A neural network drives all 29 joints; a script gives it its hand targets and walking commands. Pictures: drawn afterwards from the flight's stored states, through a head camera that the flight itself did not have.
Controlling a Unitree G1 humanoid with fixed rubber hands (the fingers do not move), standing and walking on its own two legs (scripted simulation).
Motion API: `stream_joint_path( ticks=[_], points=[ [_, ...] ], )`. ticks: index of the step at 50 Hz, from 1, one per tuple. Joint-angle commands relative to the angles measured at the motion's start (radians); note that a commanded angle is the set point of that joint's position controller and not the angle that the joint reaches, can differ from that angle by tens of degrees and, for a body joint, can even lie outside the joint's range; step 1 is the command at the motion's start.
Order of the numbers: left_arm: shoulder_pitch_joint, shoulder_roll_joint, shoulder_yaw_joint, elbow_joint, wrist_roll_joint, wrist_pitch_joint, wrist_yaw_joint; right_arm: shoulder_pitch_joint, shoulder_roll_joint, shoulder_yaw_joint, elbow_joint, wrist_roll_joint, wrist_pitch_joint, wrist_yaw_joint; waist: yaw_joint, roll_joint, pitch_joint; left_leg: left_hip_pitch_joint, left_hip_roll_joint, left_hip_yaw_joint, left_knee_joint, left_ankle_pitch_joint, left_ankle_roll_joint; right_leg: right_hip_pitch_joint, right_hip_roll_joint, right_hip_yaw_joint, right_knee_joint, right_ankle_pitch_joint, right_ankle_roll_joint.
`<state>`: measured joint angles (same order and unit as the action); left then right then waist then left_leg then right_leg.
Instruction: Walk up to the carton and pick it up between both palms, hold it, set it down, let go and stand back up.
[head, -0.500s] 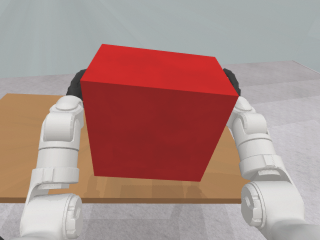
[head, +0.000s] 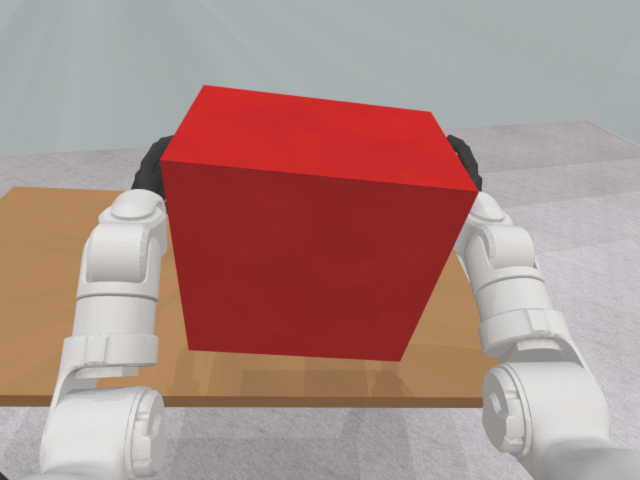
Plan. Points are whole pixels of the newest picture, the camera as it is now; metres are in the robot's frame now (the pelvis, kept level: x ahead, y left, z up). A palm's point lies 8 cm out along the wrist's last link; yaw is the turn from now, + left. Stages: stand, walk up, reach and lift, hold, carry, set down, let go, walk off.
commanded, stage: hold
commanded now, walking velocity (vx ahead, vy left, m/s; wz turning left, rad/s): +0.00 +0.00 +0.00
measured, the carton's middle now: (308, 232) +0.37 +0.02 +0.17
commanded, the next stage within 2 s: set down in 0.04 s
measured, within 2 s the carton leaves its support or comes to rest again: neither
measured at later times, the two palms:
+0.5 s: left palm (162, 207) +0.38 +0.19 +0.20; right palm (467, 187) +0.39 -0.17 +0.24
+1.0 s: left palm (173, 245) +0.40 +0.20 +0.12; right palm (435, 211) +0.44 -0.16 +0.17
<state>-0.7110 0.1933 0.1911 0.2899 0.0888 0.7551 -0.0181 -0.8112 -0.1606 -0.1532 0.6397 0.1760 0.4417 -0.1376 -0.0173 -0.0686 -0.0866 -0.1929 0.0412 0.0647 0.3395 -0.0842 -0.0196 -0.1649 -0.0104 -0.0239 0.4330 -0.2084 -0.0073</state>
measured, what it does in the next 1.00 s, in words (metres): stands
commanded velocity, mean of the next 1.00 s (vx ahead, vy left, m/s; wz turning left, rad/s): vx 0.00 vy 0.00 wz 0.00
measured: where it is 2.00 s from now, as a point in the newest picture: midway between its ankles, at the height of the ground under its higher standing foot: outside the picture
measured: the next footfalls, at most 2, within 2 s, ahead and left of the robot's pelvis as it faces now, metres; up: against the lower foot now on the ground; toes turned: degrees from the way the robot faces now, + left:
none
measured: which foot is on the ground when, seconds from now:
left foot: down 0.00-1.00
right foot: down 0.00-1.00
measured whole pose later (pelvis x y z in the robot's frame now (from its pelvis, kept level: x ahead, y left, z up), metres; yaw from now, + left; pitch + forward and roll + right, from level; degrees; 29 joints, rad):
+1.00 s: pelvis +0.03 -0.01 +0.00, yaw +0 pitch -2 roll +2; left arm -0.51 0.12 0.30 0.32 0.23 0.39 -0.10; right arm -0.73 -0.12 -0.07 0.70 0.09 -0.01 -0.11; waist -0.02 -0.07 0.04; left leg -0.15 0.04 0.06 0.30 -0.11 -0.03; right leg -0.14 -0.01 -0.02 0.43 -0.25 -0.01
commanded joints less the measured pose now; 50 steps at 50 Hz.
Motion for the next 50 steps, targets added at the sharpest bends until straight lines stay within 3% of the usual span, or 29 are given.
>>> stream_joint_path(
  ticks=[1,2,3,6,8,12,13,14,16,17,18,20,21,22,23,24,26,29,30,31,35,37,41,42,43,45,46,47,50],
  points=[
    [-0.729,-0.615,-0.285,-0.188,-0.094,-0.067,-0.147,-0.845,0.519,0.369,-0.306,0.168,-0.031,0.152,-0.048,0.075,-0.378,0.242,-0.077,-0.045,-0.066,0.017,0.023,0.061,0.039,0.008,-0.201,0.085,0.03],
    [-0.721,-0.619,-0.302,-0.201,-0.092,-0.067,-0.143,-0.848,0.509,0.353,-0.31,0.171,-0.032,0.154,-0.057,0.088,-0.377,0.241,-0.075,-0.046,-0.059,0.018,0.019,0.056,0.039,0.011,-0.204,0.078,0.029],
    [-0.678,-0.626,-0.291,-0.238,-0.091,-0.074,-0.144,-0.74,0.527,0.399,-0.247,0.201,-0.024,0.155,-0.067,0.056,-0.422,0.303,-0.08,-0.021,-0.053,0.088,0.043,0.113,0.045,0.001,-0.197,0.147,0.041],
    [-0.708,-0.641,-0.297,-0.254,-0.085,-0.094,-0.155,-0.797,0.508,0.377,-0.29,0.189,-0.064,0.159,-0.068,0.094,-0.449,0.314,-0.076,-0.032,-0.033,0.156,0.016,0.127,0.057,-0.015,-0.184,0.197,0.036],
    [-0.746,-0.649,-0.298,-0.243,-0.086,-0.122,-0.156,-0.845,0.511,0.335,-0.301,0.156,-0.097,0.165,-0.071,0.107,-0.424,0.294,-0.075,-0.038,-0.041,0.098,0.009,0.099,0.051,-0.01,-0.19,0.138,0.032],
    [-0.71,-0.587,-0.195,-0.189,-0.003,-0.162,-0.176,-0.797,0.512,0.301,-0.234,0.061,-0.164,0.183,-0.033,0.079,-0.369,0.295,-0.078,-0.019,-0.062,0.02,0.023,0.097,0.029,-0.006,-0.203,0.045,0.032],
    [-0.684,-0.557,-0.147,-0.13,0.027,-0.176,-0.196,-0.786,0.488,0.238,-0.2,0.009,-0.18,0.187,-0.03,0.054,-0.337,0.261,-0.074,-0.008,-0.084,-0.054,0.034,0.096,0.024,-0.012,-0.213,-0.03,0.03],
    [-0.641,-0.548,-0.1,-0.081,0.065,-0.189,-0.208,-0.769,0.497,0.216,-0.178,-0.019,-0.203,0.199,-0.002,0.018,-0.276,0.245,-0.075,-0.005,-0.097,-0.072,0.047,0.095,0.022,-0.018,-0.213,-0.07,0.037],
    [-0.586,-0.507,-0.011,0.017,0.143,-0.189,-0.237,-0.719,0.482,0.174,-0.105,-0.075,-0.22,0.214,0.039,0.011,-0.192,0.211,-0.075,0.014,-0.117,-0.166,0.071,0.083,0.012,-0.01,-0.215,-0.209,0.03],
    [-0.605,-0.496,-0.018,0.0,0.14,-0.198,-0.239,-0.687,0.47,0.141,-0.058,-0.098,-0.232,0.222,0.02,0.026,-0.188,0.215,-0.071,0.021,-0.128,-0.167,0.061,0.09,0.017,-0.02,-0.215,-0.212,0.027],
    [-0.613,-0.491,-0.002,0.005,0.149,-0.215,-0.243,-0.672,0.479,0.147,-0.035,-0.102,-0.248,0.225,0.037,0.006,-0.187,0.213,-0.072,0.024,-0.128,-0.169,0.067,0.096,0.019,-0.024,-0.209,-0.225,0.024],
    [-0.61,-0.501,-0.024,-0.035,0.143,-0.249,-0.229,-0.685,0.493,0.163,-0.066,-0.119,-0.286,0.236,0.069,0.033,-0.187,0.209,-0.073,0.034,-0.143,-0.158,0.055,0.102,0.019,-0.028,-0.203,-0.196,0.03],
    [-0.641,-0.492,-0.021,-0.026,0.144,-0.256,-0.224,-0.672,0.505,0.162,-0.015,-0.117,-0.299,0.232,0.066,0.014,-0.179,0.213,-0.065,0.037,-0.145,-0.152,0.057,0.101,0.021,-0.036,-0.198,-0.174,0.034],
    [-0.658,-0.489,-0.024,-0.078,0.149,-0.284,-0.217,-0.64,0.529,0.179,-0.027,-0.124,-0.323,0.238,0.094,0.03,-0.215,0.224,-0.065,0.038,-0.137,-0.119,0.054,0.131,0.02,-0.035,-0.192,-0.142,0.039],
    [-0.674,-0.501,-0.036,-0.057,0.14,-0.297,-0.207,-0.619,0.52,0.182,0.005,-0.12,-0.332,0.24,0.073,0.038,-0.205,0.229,-0.064,0.039,-0.142,-0.128,0.047,0.112,0.023,-0.044,-0.191,-0.131,0.035],
    [-0.658,-0.503,-0.046,-0.048,0.14,-0.307,-0.203,-0.609,0.511,0.168,0.015,-0.122,-0.337,0.246,0.077,0.068,-0.186,0.222,-0.065,0.037,-0.148,-0.147,0.046,0.092,0.021,-0.045,-0.192,-0.154,0.035],
    [-0.633,-0.483,-0.066,-0.067,0.114,-0.327,-0.189,-0.58,0.508,0.205,0.005,-0.117,-0.356,0.244,0.073,0.016,-0.216,0.25,-0.064,0.036,-0.136,-0.079,0.052,0.119,0.021,-0.042,-0.19,-0.081,0.043],
    [-0.577,-0.472,-0.022,-0.03,0.137,-0.345,-0.183,-0.52,0.52,0.206,0.039,-0.129,-0.365,0.246,0.087,0.017,-0.232,0.258,-0.073,0.047,-0.134,-0.066,0.066,0.102,0.016,-0.036,-0.19,-0.077,0.055],
    [-0.549,-0.464,-0.02,-0.027,0.143,-0.355,-0.182,-0.517,0.524,0.24,0.008,-0.121,-0.378,0.246,0.122,0.02,-0.235,0.262,-0.075,0.052,-0.131,-0.039,0.067,0.12,0.014,-0.034,-0.188,-0.05,0.058],
    [-0.56,-0.46,-0.041,-0.052,0.142,-0.372,-0.173,-0.498,0.512,0.243,0.009,-0.118,-0.385,0.247,0.118,0.049,-0.254,0.267,-0.072,0.045,-0.121,-0.014,0.056,0.123,0.019,-0.036,-0.188,-0.028,0.053],
    [-0.529,-0.496,-0.113,-0.146,0.08,-0.421,-0.162,-0.452,0.57,0.335,-0.082,-0.093,-0.424,0.218,0.077,-0.006,-0.373,0.325,-0.076,0.036,-0.072,0.172,0.041,0.208,0.021,-0.029,-0.15,0.282,0.082],
    [-0.52,-0.487,-0.139,-0.168,0.075,-0.437,-0.158,-0.458,0.562,0.37,-0.125,-0.068,-0.434,0.21,0.091,0.037,-0.413,0.315,-0.086,0.041,-0.058,0.21,0.034,0.234,0.015,-0.027,-0.128,0.356,0.087],
    [-0.451,-0.527,-0.195,-0.227,0.046,-0.463,-0.164,-0.36,0.592,0.436,-0.137,-0.058,-0.458,0.166,0.049,0.012,-0.43,0.35,-0.086,0.018,-0.026,0.338,0.016,0.281,0.009,-0.031,-0.107,0.592,0.1],
    [-0.461,-0.525,-0.208,-0.248,0.035,-0.472,-0.16,-0.361,0.593,0.444,-0.135,-0.056,-0.464,0.162,0.053,0.014,-0.445,0.355,-0.082,0.016,-0.022,0.356,0.014,0.293,0.015,-0.038,-0.103,0.59,0.095],
    [-0.449,-0.551,-0.246,-0.231,0.014,-0.48,-0.157,-0.362,0.596,0.443,-0.169,-0.057,-0.475,0.158,0.024,0.027,-0.458,0.358,-0.087,0.011,-0.012,0.368,0.006,0.292,0.014,-0.033,-0.101,0.629,0.093],
    [-0.423,-0.55,-0.244,-0.236,0.023,-0.48,-0.159,-0.38,0.607,0.455,-0.187,-0.045,-0.482,0.148,0.029,0.04,-0.444,0.351,-0.091,0.016,-0.021,0.345,0.006,0.29,0.005,-0.031,-0.102,0.633,0.099],
    [-0.498,-0.543,-0.236,-0.267,0.028,-0.494,-0.156,-0.359,0.596,0.436,-0.128,-0.052,-0.479,0.149,0.023,0.047,-0.429,0.351,-0.087,0.014,-0.026,0.326,0.003,0.276,0.012,-0.035,-0.113,0.551,0.091],
    [-0.465,-0.558,-0.278,-0.284,0.022,-0.495,-0.15,-0.356,0.606,0.446,-0.152,-0.058,-0.486,0.148,0.02,0.07,-0.459,0.382,-0.082,0.016,-0.01,0.39,-0.008,0.276,0.021,-0.047,-0.105,0.599,0.088],
    [-0.486,-0.568,-0.27,-0.274,0.004,-0.521,-0.146,-0.339,0.618,0.45,-0.153,-0.061,-0.49,0.142,0.011,0.051,-0.455,0.356,-0.082,0.006,-0.017,0.361,-0.004,0.279,0.013,-0.036,-0.109,0.614,0.095]
  ],
)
